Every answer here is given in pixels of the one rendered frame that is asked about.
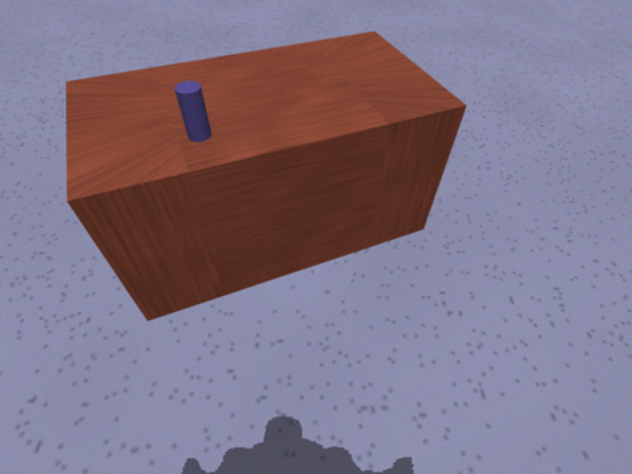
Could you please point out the can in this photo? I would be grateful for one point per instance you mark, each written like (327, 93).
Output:
(193, 110)

